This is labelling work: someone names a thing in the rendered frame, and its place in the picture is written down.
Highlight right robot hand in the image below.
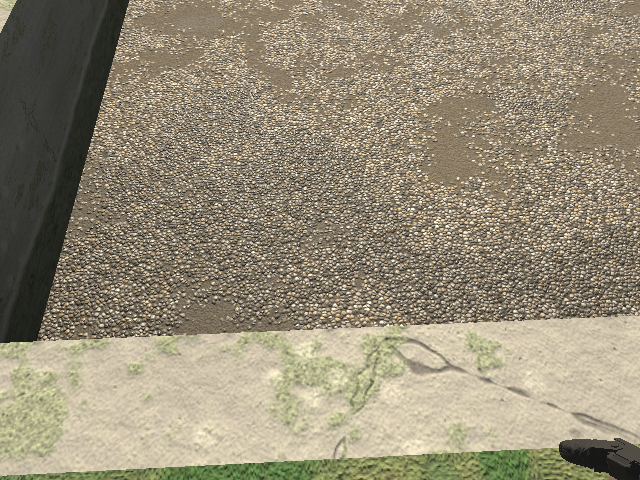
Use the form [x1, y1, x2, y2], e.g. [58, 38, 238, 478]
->
[559, 438, 640, 480]

